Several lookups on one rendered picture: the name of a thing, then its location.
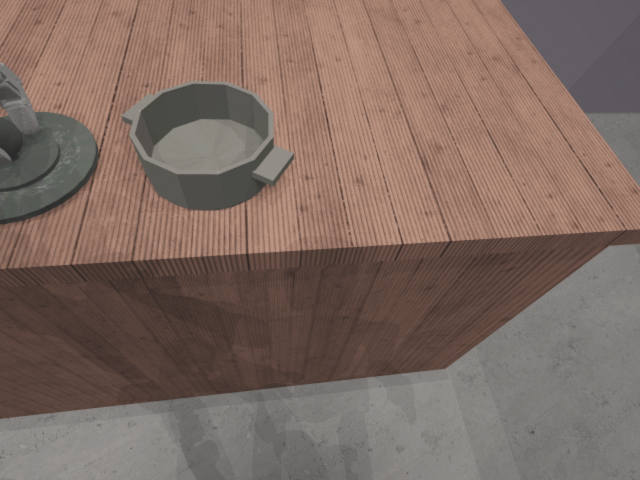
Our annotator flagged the table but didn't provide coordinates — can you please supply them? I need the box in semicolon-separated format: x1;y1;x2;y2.
0;0;640;419

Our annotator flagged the left robot hand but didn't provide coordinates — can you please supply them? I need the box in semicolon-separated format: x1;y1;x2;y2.
0;63;39;166

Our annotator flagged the pot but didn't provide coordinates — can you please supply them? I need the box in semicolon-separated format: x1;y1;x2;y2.
121;81;294;211

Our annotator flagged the knob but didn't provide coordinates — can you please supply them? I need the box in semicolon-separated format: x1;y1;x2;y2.
0;118;23;157

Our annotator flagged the lid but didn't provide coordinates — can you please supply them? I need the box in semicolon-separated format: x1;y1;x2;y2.
0;112;98;224

